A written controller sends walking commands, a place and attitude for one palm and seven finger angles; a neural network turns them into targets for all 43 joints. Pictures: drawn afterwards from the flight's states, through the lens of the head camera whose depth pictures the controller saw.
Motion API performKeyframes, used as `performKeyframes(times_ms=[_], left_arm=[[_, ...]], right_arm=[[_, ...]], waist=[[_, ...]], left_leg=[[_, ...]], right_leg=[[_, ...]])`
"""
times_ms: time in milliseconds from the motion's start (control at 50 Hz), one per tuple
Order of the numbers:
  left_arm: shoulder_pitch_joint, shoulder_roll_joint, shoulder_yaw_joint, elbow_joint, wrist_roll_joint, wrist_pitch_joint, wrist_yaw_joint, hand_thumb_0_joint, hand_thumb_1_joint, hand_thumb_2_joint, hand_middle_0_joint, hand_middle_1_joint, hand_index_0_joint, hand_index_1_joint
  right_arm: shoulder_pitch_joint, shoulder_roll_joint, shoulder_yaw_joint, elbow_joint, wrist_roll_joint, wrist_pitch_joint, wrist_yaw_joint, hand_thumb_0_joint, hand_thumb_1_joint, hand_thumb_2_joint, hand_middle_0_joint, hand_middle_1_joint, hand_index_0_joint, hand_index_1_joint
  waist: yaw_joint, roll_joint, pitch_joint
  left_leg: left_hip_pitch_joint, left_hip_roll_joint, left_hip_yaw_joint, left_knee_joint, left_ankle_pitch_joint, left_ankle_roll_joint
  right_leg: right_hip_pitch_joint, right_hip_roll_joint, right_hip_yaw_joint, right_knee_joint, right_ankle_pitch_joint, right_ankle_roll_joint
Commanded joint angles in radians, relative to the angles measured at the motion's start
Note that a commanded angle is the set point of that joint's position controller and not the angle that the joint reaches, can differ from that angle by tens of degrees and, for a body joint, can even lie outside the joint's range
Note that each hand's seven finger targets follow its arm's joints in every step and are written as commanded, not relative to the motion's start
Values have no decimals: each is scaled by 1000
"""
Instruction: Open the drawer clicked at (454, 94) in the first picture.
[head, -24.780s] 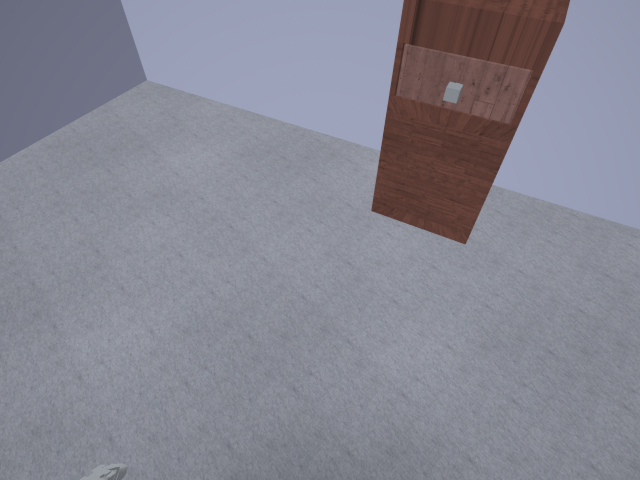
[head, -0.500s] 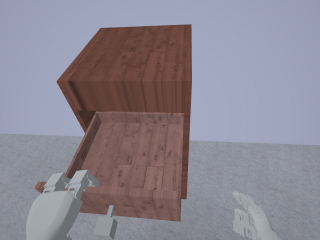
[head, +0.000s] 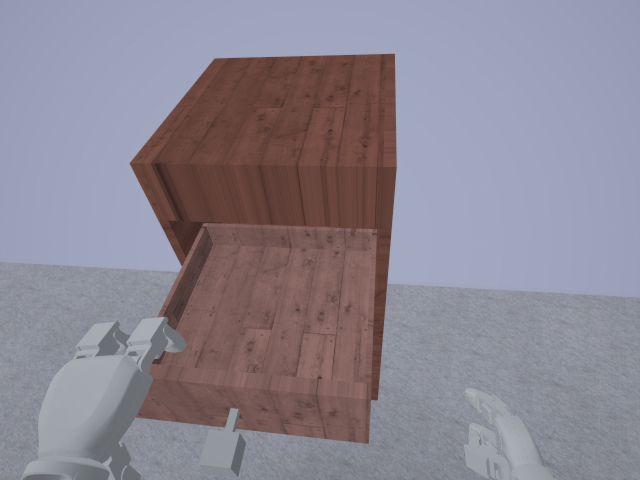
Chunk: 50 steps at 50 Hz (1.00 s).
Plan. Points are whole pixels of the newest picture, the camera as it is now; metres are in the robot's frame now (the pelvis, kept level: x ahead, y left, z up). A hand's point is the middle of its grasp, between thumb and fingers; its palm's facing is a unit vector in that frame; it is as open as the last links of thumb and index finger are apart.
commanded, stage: draw the hand back to the body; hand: left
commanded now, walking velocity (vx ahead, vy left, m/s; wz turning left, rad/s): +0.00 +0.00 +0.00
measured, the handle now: (228, 437) +0.19 +0.18 -0.09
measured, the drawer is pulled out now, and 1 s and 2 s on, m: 0.30 0.30 0.30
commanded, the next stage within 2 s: step back with the hand held close in 1.16 s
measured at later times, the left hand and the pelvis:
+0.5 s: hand (129, 350) +0.19 +0.21 +0.16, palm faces +0.35 -0.86 -0.37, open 12.6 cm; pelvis +0.02 -0.01 +0.02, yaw +3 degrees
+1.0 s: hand (117, 324) +0.20 +0.22 +0.18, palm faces +0.43 -0.80 -0.42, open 8.3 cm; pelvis +0.03 -0.02 +0.02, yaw +4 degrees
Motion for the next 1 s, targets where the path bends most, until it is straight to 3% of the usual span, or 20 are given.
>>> performKeyframes(times_ms=[0,60,100,120,140,160,180,200,220,240,300,320,360,580,600,680,700,800,920,980], left_arm=[[-35,177,171,-212,-9,-21,29,0,-500,300,-300,-1200,-300,-1200],[-21,151,149,-221,-25,-28,16,0,-500,300,-300,-1200,-300,-1200],[-20,198,200,-221,-25,-24,14,0,-500,300,-300,-1200,-300,-1200],[-9,159,166,-229,-26,-21,12,0,-500,300,-300,-1200,-300,-1200],[-29,180,185,-221,-31,-24,7,0,-500,300,-300,-1200,-300,-1200],[-26,-251,55,-207,-789,-67,-42,0,-465,315,-298,-1178,-298,-1178],[-2,-94,148,-211,-824,-102,-46,0,-430,330,-295,-1155,-295,-1155],[51,-25,252,-209,-884,-115,-39,0,-395,345,-292,-1133,-292,-1133],[12,-46,212,-301,-904,-139,-42,0,-360,360,-290,-1110,-290,-1110],[-33,-5,244,-338,-912,-157,-39,0,-325,375,-287,-1087,-287,-1087],[-79,23,287,-313,-926,-176,-35,0,-220,420,-280,-1020,-280,-1020],[-65,-20,253,-299,-933,-179,-39,0,-185,435,-277,-997,-277,-997],[-56,-26,263,-269,-943,-182,-49,0,-115,465,-273,-952,-273,-952],[-50,13,356,-251,-973,-182,-74,0,270,630,-245,-705,-245,-705],[-73,24,370,-258,-973,-181,-74,0,305,645,-242,-683,-242,-683],[-68,36,401,-232,-980,-179,-71,0,445,705,-232,-592,-232,-592],[-89,48,414,-242,-978,-179,-71,0,480,720,-230,-570,-230,-570],[-126,60,438,-229,-985,-179,-72,0,655,795,-218,-458,-218,-458],[-104,19,403,-180,-990,-171,-81,0,865,885,-202,-322,-202,-322],[-114,47,422,-203,-990,-173,-82,0,900,900,-200,-300,-200,-300]], right_arm=[[-184,-86,-29,-187,7,-63,-16,0,-900,-900,200,300,200,300],[-161,-84,-35,-179,7,-59,-18,0,-900,-900,200,300,200,300],[-193,-96,-27,-184,9,-59,-19,0,-900,-900,200,300,200,300],[-157,-83,-28,-179,10,-58,-17,0,-900,-900,200,300,200,300],[-163,-89,-31,-173,8,-55,-18,0,-900,-900,200,300,200,300],[-92,-7,-26,-207,36,-127,-52,0,-900,-900,200,300,200,300],[-90,-42,-28,-187,39,-178,-79,0,-900,-900,200,300,200,300],[-114,-49,-24,-158,31,-195,-110,0,-900,-900,200,300,200,300],[-89,-43,-13,-161,24,-215,-126,0,-900,-900,200,300,200,300],[-88,-47,-9,-147,19,-237,-135,0,-900,-900,200,300,200,300],[-99,-52,-4,-96,10,-275,-150,0,-900,-900,200,300,200,300],[-82,-43,-1,-89,11,-284,-151,0,-900,-900,200,300,200,300],[-88,-43,-1,-74,12,-292,-145,0,-900,-900,200,300,200,300],[-112,-59,-25,-41,12,-282,-133,0,-900,-900,200,300,200,300],[-119,-62,-26,-37,12,-281,-135,0,-900,-900,200,300,200,300],[-116,-58,-29,-33,14,-269,-137,0,-900,-900,200,300,200,300],[-124,-62,-30,-31,14,-268,-138,0,-900,-900,200,300,200,300],[-129,-64,-32,-29,14,-259,-138,0,-900,-900,200,300,200,300],[-126,-60,-33,-29,15,-243,-134,0,-900,-900,200,300,200,300],[-131,-60,-33,-38,15,-238,-133,0,-900,-900,200,300,200,300]], waist=[[6,-48,-58],[-3,-61,-48],[9,-30,-54],[-1,-37,-66],[-1,-64,-62],[-124,-146,9],[-87,-145,-5],[-60,-157,-3],[-67,-116,-20],[-65,-92,-31],[-63,-45,65],[-75,-5,73],[-69,1,82],[-59,-78,-24],[-61,-42,-12],[-57,-85,-23],[-56,-43,-17],[-57,-65,-8],[-65,-81,2],[-60,-81,-10]], left_leg=[[167,73,-81,-129,237,-32],[166,79,-70,-137,267,-35],[175,74,-82,-145,285,-37],[181,82,-75,-142,301,-38],[183,82,-74,-149,297,-40],[300,106,-111,-181,239,-18],[305,125,-123,-204,230,-20],[282,115,-119,-224,236,-26],[276,101,-111,-231,290,-34],[280,99,-107,-236,311,-40],[251,89,-104,-251,283,-46],[251,89,-103,-262,278,-55],[251,90,-104,-273,277,-58],[305,87,-82,-268,432,-50],[311,83,-79,-266,435,-50],[316,84,-76,-268,461,-49],[323,79,-71,-265,469,-48],[330,76,-66,-264,473,-43],[332,74,-58,-264,463,-38],[329,74,-56,-266,447,-36]], right_leg=[[-53,-35,30,-160,146,-44],[-41,-43,5,-163,166,-35],[-26,-38,25,-169,192,-40],[-27,-45,-1,-159,181,-34],[-27,-44,-3,-168,180,-32],[56,-46,-89,-163,154,-25],[52,-53,-71,-166,112,-21],[83,-58,-74,-193,127,-19],[121,-71,-76,-198,180,-18],[131,-80,-74,-209,206,-18],[117,-76,-66,-268,207,-27],[126,-80,-72,-263,202,-28],[133,-79,-76,-275,206,-29],[215,-81,-71,-284,374,-17],[210,-78,-62,-295,378,-20],[225,-83,-71,-288,415,-15],[223,-82,-63,-300,425,-17],[225,-83,-64,-307,453,-13],[224,-87,-66,-305,470,-6],[230,-91,-61,-305,470,-4]])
